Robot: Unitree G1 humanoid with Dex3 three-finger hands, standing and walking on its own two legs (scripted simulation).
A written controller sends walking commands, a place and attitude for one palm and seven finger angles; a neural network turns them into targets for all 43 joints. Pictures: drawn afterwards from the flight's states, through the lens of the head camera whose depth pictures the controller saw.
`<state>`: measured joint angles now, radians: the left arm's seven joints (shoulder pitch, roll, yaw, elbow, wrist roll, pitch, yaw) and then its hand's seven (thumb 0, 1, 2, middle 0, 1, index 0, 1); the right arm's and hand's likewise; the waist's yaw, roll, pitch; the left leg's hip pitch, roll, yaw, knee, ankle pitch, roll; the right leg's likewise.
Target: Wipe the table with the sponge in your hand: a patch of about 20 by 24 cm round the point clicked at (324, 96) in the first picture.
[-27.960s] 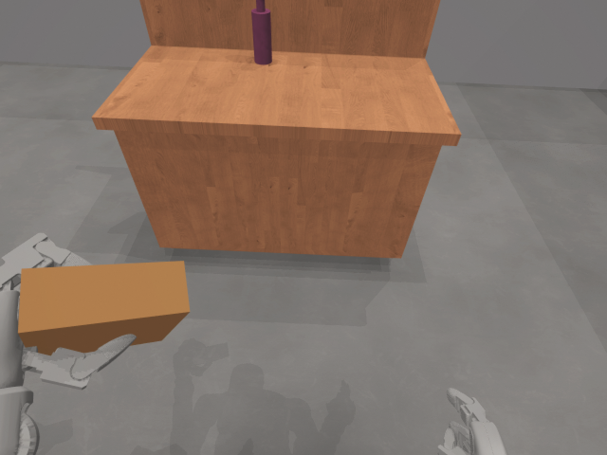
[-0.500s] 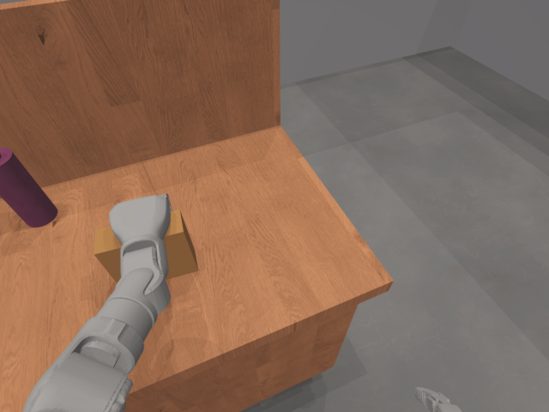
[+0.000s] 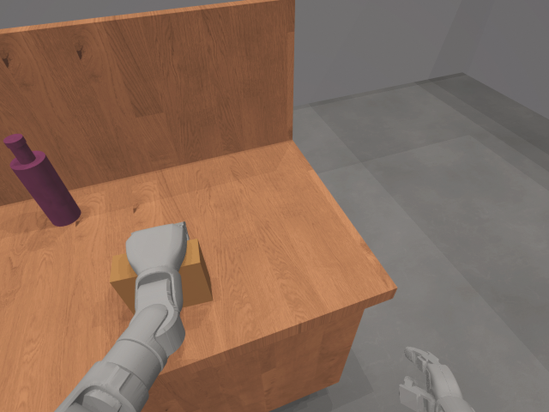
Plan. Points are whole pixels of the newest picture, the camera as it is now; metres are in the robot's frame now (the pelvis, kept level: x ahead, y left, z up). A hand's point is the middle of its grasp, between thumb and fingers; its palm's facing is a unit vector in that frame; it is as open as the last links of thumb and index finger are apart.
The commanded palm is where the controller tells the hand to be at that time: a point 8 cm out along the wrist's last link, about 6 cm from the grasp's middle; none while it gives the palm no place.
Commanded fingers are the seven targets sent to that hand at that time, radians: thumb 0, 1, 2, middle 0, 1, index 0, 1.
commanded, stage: wipe back along the middle lane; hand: left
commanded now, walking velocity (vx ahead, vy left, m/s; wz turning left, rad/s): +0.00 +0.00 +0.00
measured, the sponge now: (169, 286) +0.32 +0.23 -0.03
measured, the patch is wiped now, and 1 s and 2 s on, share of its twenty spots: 0.85 0.90 0.95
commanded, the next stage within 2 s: slide across to the third lane in 0.10 s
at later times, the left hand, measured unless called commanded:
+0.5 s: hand (175, 277) +0.31 +0.20 +0.02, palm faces -0.06 -0.05 -1.00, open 9.4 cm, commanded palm +0.28 +0.17 +0.07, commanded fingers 0.00 0.10 1.30 -1.20 -1.60 -1.20 -1.60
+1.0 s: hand (208, 271) +0.32 +0.15 +0.02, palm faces -0.06 -0.05 -1.00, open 9.4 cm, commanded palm +0.31 +0.13 +0.07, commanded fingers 0.00 0.10 1.30 -1.20 -1.60 -1.20 -1.60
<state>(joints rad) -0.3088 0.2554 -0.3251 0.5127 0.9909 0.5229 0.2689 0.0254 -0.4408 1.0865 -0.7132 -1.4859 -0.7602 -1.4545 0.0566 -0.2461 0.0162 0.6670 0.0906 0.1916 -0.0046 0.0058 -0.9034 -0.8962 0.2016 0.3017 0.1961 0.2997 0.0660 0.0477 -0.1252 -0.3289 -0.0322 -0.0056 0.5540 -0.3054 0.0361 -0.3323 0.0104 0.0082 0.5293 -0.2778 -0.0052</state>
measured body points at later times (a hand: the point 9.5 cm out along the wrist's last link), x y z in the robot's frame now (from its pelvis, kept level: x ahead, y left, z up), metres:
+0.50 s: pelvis -0.02 -0.02 +0.00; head -0.03 -0.04 +0.45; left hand +0.31 +0.20 +0.08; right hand +0.18 -0.24 -0.10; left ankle -0.02 +0.09 -0.73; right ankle -0.01 -0.12 -0.73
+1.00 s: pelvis -0.03 -0.02 +0.00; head -0.04 -0.05 +0.45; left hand +0.32 +0.15 +0.08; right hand +0.19 -0.23 -0.10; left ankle -0.02 +0.09 -0.73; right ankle -0.01 -0.12 -0.73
